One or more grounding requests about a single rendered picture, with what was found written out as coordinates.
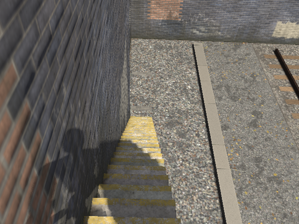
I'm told stairs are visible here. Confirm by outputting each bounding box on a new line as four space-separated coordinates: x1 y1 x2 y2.
83 116 181 224

